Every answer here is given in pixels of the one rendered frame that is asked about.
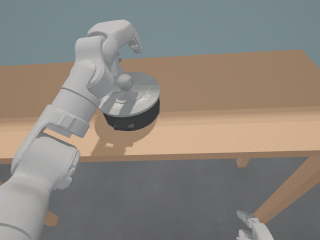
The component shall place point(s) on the lid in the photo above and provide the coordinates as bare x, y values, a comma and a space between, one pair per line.
144, 93

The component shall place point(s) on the robot left upper arm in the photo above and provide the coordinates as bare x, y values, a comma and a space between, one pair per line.
48, 164

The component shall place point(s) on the robot left forearm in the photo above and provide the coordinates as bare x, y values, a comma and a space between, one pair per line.
90, 80

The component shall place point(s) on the pot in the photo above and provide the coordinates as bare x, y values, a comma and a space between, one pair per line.
136, 122

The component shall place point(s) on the table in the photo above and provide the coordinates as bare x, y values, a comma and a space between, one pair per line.
262, 104

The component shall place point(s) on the robot right hand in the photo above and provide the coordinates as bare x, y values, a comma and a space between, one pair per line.
259, 230

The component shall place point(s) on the knob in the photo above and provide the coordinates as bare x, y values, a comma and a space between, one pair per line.
125, 82

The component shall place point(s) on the robot left hand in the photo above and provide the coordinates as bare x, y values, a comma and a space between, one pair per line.
124, 33

